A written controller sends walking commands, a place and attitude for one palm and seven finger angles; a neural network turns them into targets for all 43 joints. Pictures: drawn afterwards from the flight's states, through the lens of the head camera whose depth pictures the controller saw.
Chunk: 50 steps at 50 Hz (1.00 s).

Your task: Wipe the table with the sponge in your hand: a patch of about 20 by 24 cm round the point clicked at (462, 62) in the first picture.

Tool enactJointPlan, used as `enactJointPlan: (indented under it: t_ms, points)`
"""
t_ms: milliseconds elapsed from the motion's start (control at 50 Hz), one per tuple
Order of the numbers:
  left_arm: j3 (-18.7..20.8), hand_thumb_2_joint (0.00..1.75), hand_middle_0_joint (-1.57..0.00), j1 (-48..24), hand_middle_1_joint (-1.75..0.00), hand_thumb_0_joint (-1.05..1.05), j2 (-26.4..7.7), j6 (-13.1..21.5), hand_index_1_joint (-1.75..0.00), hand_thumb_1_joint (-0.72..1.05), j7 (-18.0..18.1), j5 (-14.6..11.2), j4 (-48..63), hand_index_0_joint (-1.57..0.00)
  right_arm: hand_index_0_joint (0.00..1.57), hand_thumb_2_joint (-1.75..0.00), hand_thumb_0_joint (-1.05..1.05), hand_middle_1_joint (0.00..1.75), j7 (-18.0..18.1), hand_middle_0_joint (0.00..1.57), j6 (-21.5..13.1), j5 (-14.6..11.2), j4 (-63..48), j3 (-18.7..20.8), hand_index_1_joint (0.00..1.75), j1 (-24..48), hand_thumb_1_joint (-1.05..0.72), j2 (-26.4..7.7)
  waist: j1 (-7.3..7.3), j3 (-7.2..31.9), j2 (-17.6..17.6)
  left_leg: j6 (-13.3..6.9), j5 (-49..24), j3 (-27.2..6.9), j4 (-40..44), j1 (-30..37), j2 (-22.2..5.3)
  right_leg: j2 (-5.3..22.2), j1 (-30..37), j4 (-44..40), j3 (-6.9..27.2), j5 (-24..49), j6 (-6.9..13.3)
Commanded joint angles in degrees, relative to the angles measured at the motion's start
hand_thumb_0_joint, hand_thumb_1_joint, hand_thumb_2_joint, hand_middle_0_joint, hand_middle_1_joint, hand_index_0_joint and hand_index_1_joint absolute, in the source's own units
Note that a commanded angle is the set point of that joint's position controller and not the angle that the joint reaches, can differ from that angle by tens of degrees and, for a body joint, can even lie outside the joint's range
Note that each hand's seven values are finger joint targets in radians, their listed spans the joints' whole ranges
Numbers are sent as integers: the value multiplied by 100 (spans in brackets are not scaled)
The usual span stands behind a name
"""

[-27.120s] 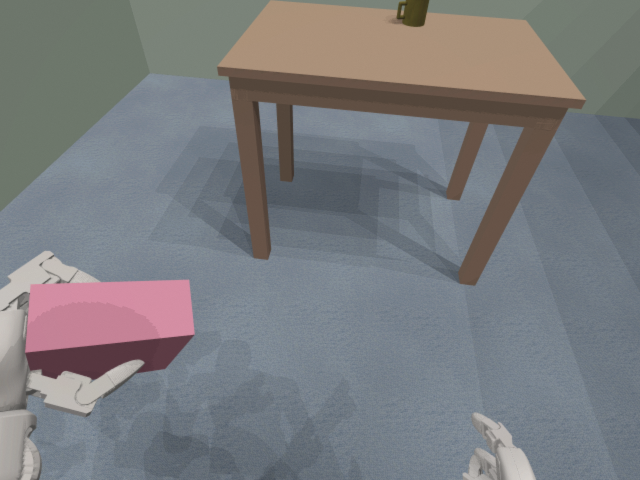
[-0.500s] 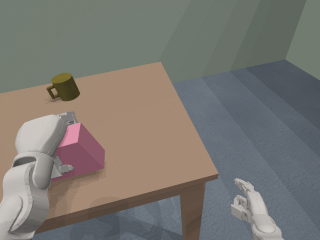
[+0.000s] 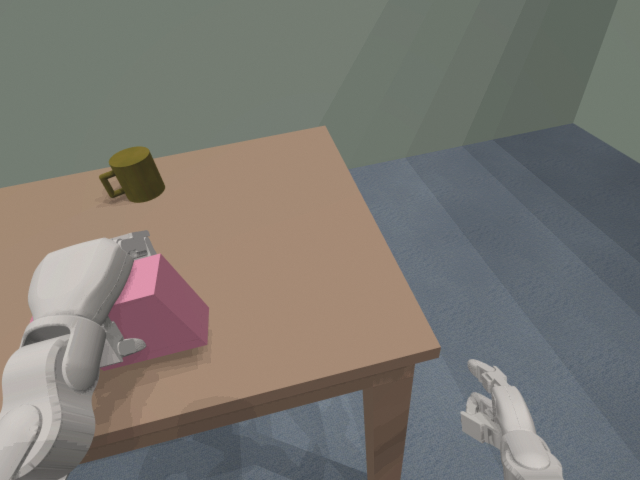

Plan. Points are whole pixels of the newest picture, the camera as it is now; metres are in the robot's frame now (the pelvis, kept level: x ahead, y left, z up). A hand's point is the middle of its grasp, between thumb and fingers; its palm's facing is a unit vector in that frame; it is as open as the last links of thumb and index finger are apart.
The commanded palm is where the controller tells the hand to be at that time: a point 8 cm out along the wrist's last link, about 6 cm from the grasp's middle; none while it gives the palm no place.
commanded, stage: lower the sponge onto the table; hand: left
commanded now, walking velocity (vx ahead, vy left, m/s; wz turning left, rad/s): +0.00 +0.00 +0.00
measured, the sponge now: (139, 324) +0.23 +0.27 +0.12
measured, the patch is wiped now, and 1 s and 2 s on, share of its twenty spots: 0.00 0.00 0.05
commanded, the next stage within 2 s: wipe forward along the first lane in 0.94 s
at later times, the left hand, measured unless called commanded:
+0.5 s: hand (130, 316) +0.22 +0.26 +0.15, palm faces +0.13 -0.10 -0.99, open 9.7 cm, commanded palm +0.19 +0.26 +0.21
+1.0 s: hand (129, 321) +0.22 +0.27 +0.13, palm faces +0.09 -0.07 -0.99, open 9.7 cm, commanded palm +0.19 +0.26 +0.19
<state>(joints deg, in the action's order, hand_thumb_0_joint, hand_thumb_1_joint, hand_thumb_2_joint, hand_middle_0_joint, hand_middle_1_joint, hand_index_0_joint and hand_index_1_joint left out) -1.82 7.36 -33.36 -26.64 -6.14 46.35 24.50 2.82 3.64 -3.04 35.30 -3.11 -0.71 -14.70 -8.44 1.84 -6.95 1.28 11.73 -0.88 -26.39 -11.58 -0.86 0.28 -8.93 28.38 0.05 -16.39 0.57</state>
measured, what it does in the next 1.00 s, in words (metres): stands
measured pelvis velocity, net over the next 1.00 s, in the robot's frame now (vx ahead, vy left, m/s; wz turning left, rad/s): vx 0.00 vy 0.00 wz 0.00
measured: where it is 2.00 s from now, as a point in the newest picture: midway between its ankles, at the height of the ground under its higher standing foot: outside the picture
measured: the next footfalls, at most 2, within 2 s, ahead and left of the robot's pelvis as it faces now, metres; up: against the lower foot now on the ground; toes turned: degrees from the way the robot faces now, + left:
none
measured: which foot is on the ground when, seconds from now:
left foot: down 0.00-1.00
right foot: down 0.00-1.00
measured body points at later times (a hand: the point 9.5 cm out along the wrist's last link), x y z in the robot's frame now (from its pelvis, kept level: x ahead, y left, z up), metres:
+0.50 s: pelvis +0.00 +0.00 +0.00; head -0.03 -0.05 +0.45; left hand +0.21 +0.26 +0.20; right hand +0.26 -0.19 -0.07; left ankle +0.03 +0.14 -0.74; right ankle -0.01 -0.12 -0.74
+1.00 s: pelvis +0.00 +0.00 +0.00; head -0.02 -0.05 +0.45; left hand +0.21 +0.27 +0.19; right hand +0.26 -0.19 -0.08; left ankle +0.03 +0.14 -0.74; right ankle -0.01 -0.12 -0.74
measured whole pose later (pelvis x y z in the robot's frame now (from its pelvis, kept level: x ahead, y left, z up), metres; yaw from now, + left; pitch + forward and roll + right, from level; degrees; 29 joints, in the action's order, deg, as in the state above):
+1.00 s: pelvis +0.00 +0.00 +0.00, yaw +0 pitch -3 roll +0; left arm -3.4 9.5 -30.6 -23.5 -3.6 50.3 18.5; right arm 2.7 3.3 -2.5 36.9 -2.4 -1.6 -14.8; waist -7.8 1.6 -6.8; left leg 1.3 12.1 -1.0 -26.6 -11.3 -1.0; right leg 0.1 -8.4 28.0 0.1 -16.4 0.6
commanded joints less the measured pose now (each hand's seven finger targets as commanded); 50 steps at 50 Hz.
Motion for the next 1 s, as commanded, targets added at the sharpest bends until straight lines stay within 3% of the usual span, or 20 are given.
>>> enactJointPlan:
  t_ms: [0,60,140,160,220,260,280,360,420,460,560,620,660,680,760,800,860,900,960,980]
  points:
    - [795,130,-120,-1655,-160,0,-1185,133,-160,10,322,283,983,-120,20,-90,0,30,82,20,-385,-8,-1052,173,30,1388,-90,-450,92,845,282,-263,-820,-15,290,468,222,-105,-71,-634,220,720,250]
    - [804,130,-120,-1796,-160,0,-1218,135,-160,10,329,375,1085,-120,20,-90,0,30,90,20,-414,-28,-1112,114,30,1623,-90,-412,33,808,121,-272,-735,-87,358,506,237,-195,-95,-661,381,594,357]
    - [649,130,-120,-1773,-160,0,-1079,228,-160,10,366,433,906,-120,20,-90,0,30,78,20,-384,17,-1009,194,30,1418,-90,-441,55,909,194,-264,-889,-45,348,547,231,-130,14,-649,219,764,298]
    - [771,130,-120,-1708,-160,0,-1137,185,-160,10,374,434,1020,-120,20,-90,0,30,62,20,-425,-11,-1093,132,30,1626,-90,-396,-9,926,148,-274,-834,-89,385,556,232,-207,21,-639,366,680,380]
    - [813,130,-120,-1465,-160,0,-1135,219,-160,10,416,414,820,-120,20,-90,0,30,31,20,-363,33,-999,201,30,1388,-90,-451,-1,961,356,-258,-951,-44,368,480,209,-140,130,-611,191,851,300]
    - [948,130,-120,-1338,-160,0,-1204,150,-160,10,437,421,971,-120,20,-90,0,30,3,20,-346,-3,-1081,148,30,1627,-90,-425,-51,875,133,-262,-907,-65,380,474,226,-209,77,-629,411,785,382]
    - [806,130,-120,-1381,-160,0,-1052,172,-160,10,445,385,930,-120,20,-90,0,30,-17,20,-328,12,-1043,169,30,1459,-90,-428,25,902,271,-244,-929,-20,368,406,197,-142,119,-579,208,815,315]
    - [786,130,-120,-1317,-160,0,-1004,139,-160,10,457,395,875,-120,20,-90,0,30,-9,20,-332,-14,-1080,146,30,1604,-90,-416,18,699,223,-265,-720,-36,382,435,206,-209,-77,-675,372,594,349]
    - [759,130,-120,-1316,-160,0,-1052,186,-160,10,466,412,628,-120,20,-90,0,30,29,20,-312,22,-986,213,30,1346,-90,-489,73,746,495,-274,-701,-5,344,407,208,-136,-32,-695,253,601,265]
    - [884,130,-120,-1439,-160,0,-1228,159,-160,10,466,483,715,-120,20,-90,0,30,53,20,-347,0,-1042,158,30,1558,-90,-472,46,706,295,-291,-639,-33,339,456,238,-196,-100,-723,460,502,341]
    - [747,130,-120,-1640,-160,0,-1164,241,-160,10,444,565,650,-120,20,-90,0,30,75,20,-409,0,-1027,161,30,1573,-90,-439,60,795,142,-310,-694,-32,302,547,277,-188,-87,-719,464,541,350]
    - [665,130,-120,-1357,-160,0,-1021,392,-160,10,429,500,555,-120,20,-90,0,30,63,20,-427,36,-942,231,30,1323,-90,-472,90,845,351,-310,-911,-4,239,532,268,-125,10,-671,252,852,265]
    - [930,130,-120,-1152,-160,0,-1209,427,-160,10,451,494,705,-120,20,-90,0,30,54,20,-473,27,-1018,205,30,1478,-90,-457,7,867,228,-315,-919,-41,230,567,273,-193,15,-657,452,867,346]
    - [857,130,-120,-1015,-160,0,-1079,462,-160,10,471,459,640,-120,20,-90,0,30,39,20,-456,53,-966,243,30,1273,-90,-462,50,922,359,-310,-987,10,214,499,248,-129,86,-598,243,960,281]
    - [904,130,-120,-882,-160,0,-1039,413,-160,10,530,470,664,-120,20,-90,0,30,6,20,-433,21,-1018,223,30,1449,-90,-456,-3,707,219,-298,-886,-36,261,480,247,-200,-45,-656,398,827,339]
    - [851,130,-120,-923,-160,0,-1015,400,-160,10,552,470,310,-120,20,-90,0,30,13,20,-406,38,-895,273,30,1196,-90,-516,87,644,518,-278,-859,-14,257,361,230,-150,-36,-652,234,829,260]
    - [790,130,-120,-1068,-160,0,-992,336,-160,10,543,534,377,-120,20,-90,0,30,34,20,-415,9,-973,213,30,1432,-90,-499,67,586,334,-296,-698,-24,294,416,240,-201,-148,-692,385,612,326]
    - [689,130,-120,-867,-160,0,-881,343,-160,10,525,525,202,-120,20,-90,0,30,41,20,-402,37,-904,266,30,1198,-90,-527,100,694,580,-308,-865,15,228,402,237,-139,-49,-646,218,846,245]
    - [730,130,-120,-998,-160,0,-936,284,-160,10,479,586,167,-120,20,-90,0,30,52,20,-381,11,-943,207,30,1426,-90,-513,82,583,457,-310,-728,-15,254,414,242,-201,-171,-696,372,661,317]
    - [521,130,-120,-1009,-160,0,-728,323,-160,10,470,542,207,-120,20,-90,0,30,43,20,-375,24,-937,237,30,1247,-90,-514,128,700,435,-313,-764,23,244,383,233,-142,-77,-634,180,720,259]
